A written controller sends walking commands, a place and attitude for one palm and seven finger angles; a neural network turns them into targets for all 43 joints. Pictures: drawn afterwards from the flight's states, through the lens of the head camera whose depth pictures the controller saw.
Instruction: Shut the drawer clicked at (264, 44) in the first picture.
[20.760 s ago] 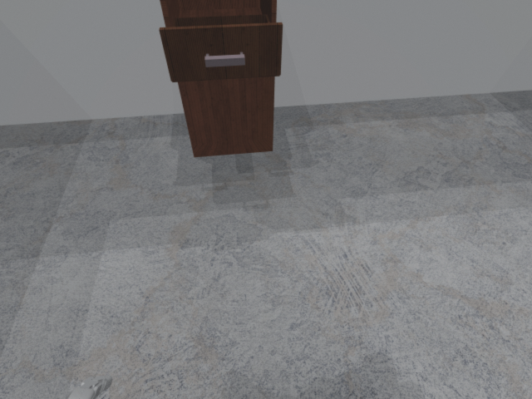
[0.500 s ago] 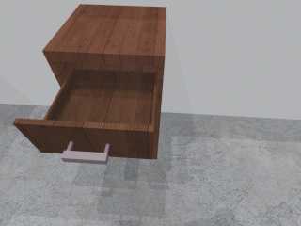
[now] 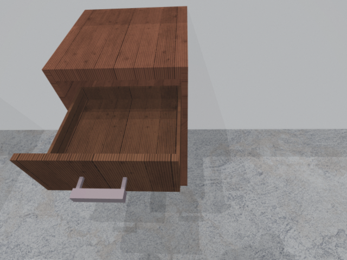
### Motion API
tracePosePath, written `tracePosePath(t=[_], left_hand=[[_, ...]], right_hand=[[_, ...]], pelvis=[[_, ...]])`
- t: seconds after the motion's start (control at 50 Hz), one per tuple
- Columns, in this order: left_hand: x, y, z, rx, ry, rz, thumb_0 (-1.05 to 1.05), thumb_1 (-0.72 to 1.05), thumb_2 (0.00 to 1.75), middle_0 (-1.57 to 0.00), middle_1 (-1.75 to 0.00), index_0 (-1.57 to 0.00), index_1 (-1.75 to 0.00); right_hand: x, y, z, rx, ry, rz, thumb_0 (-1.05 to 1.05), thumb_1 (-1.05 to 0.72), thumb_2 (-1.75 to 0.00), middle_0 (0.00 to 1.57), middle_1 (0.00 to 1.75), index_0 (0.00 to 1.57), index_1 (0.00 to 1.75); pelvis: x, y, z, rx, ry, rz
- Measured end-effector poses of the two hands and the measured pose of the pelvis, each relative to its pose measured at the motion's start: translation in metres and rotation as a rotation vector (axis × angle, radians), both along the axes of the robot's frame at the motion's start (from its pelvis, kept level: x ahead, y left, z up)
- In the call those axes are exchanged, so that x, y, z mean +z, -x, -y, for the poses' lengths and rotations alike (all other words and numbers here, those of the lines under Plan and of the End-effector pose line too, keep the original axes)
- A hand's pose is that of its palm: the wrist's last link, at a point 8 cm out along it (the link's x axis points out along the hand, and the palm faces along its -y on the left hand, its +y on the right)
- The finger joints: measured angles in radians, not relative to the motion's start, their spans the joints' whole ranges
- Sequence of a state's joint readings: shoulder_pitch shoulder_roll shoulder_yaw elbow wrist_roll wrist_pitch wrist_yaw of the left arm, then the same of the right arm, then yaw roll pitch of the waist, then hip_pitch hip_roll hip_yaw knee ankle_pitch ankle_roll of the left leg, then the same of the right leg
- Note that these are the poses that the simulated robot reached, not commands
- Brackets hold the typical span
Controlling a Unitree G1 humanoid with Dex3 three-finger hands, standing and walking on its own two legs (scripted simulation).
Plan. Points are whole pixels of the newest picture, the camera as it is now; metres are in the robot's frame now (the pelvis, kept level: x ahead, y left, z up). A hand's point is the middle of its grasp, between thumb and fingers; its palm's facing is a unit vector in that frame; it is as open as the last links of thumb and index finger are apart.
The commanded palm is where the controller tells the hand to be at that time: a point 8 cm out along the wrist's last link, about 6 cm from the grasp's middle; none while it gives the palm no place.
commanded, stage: come to a stop and stand still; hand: left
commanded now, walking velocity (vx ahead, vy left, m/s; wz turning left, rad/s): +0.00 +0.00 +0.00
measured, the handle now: (100, 187) +0.29 +0.22 -0.04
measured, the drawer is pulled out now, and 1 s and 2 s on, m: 0.30 0.30 0.30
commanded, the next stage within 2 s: look again from close up in 0.58 s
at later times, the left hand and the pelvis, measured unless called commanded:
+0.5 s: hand out of the picture -0.05 +0.19 -0.15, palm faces -0.03 -0.95 -0.32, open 16.9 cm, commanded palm none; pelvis -0.04 -0.03 +0.01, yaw +1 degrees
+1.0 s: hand out of the picture -0.08 +0.14 -0.16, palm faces +0.01 -0.98 -0.19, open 16.5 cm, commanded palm none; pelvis -0.04 -0.02 +0.01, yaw +1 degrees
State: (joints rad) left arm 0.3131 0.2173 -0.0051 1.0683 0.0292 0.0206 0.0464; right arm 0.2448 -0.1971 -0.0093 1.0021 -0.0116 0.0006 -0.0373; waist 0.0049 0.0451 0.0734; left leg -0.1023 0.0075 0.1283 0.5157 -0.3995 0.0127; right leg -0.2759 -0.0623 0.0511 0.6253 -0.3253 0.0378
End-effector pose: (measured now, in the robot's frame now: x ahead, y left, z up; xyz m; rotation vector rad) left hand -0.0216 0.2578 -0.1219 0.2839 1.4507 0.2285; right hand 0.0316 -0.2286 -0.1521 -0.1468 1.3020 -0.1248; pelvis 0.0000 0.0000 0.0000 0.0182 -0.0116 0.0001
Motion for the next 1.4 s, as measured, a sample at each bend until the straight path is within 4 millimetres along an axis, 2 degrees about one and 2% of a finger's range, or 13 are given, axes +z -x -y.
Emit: tracePosePath(t=[0.2,0.38,0.58,0.7,0.82,1.04,1.22,1.4], left_hand=[[0.01,0.0,0.009,-0.032,-0.023,0.044,-0.08,-0.61,0.25,-0.15,-0.29,-0.15,-0.3],[0.014,0.012,0.019,-0.045,-0.013,0.062,-0.08,-0.61,0.24,-0.15,-0.3,-0.15,-0.3],[0.009,0.035,0.03,-0.02,0.022,0.024,-0.07,-0.61,0.25,-0.15,-0.3,-0.15,-0.3],[0.003,0.046,0.04,-0.004,0.058,-0.003,-0.07,-0.59,0.26,-0.15,-0.3,-0.15,-0.3],[-0.004,0.054,0.051,0.01,0.098,-0.02,-0.06,-0.57,0.27,-0.15,-0.29,-0.15,-0.3],[-0.01,0.059,0.067,0.039,0.146,-0.027,-0.05,-0.53,0.29,-0.15,-0.29,-0.15,-0.3],[-0.011,0.058,0.068,0.045,0.151,-0.028,-0.04,-0.51,0.3,-0.15,-0.29,-0.15,-0.3],[-0.012,0.055,0.064,0.049,0.144,-0.024,-0.03,-0.5,0.3,-0.15,-0.29,-0.15,-0.3]], right_hand=[[0.002,0.009,0.025,0.022,-0.008,0.002,0.01,-0.91,-0.9,0.2,0.29,0.2,0.3],[0.007,0.038,0.037,0.034,-0.013,-0.035,0.0,-0.91,-0.9,0.2,0.29,0.2,0.3],[0.01,0.087,0.032,0.024,-0.021,-0.152,0.0,-0.91,-0.9,0.2,0.29,0.2,0.3],[0.011,0.104,0.021,0.01,-0.032,-0.194,0.0,-0.91,-0.9,0.2,0.29,0.2,0.3],[0.012,0.105,0.008,0.002,-0.043,-0.191,0.0,-0.91,-0.9,0.2,0.29,0.2,0.3],[0.011,0.089,-0.009,-0.001,-0.058,-0.146,0.0,-0.91,-0.9,0.2,0.29,0.2,0.3],[0.011,0.082,-0.012,-0.009,-0.053,-0.128,0.0,-0.91,-0.9,0.2,0.29,0.2,0.3],[0.01,0.086,-0.009,-0.012,-0.048,-0.149,0.0,-0.91,-0.9,0.2,0.29,0.2,0.3]], pelvis=[[0.004,0.016,0.02,0.009,-0.005,0.008],[0.009,0.032,0.031,0.016,-0.004,0.019],[0.011,0.04,0.032,0.023,0.0,0.013],[0.011,0.039,0.029,0.025,0.001,0.015],[0.011,0.039,0.025,0.024,0.001,0.018],[0.011,0.038,0.018,0.02,0.002,0.019],[0.011,0.036,0.017,0.017,0.002,0.018],[0.009,0.032,0.016,0.016,0.002,0.017]])
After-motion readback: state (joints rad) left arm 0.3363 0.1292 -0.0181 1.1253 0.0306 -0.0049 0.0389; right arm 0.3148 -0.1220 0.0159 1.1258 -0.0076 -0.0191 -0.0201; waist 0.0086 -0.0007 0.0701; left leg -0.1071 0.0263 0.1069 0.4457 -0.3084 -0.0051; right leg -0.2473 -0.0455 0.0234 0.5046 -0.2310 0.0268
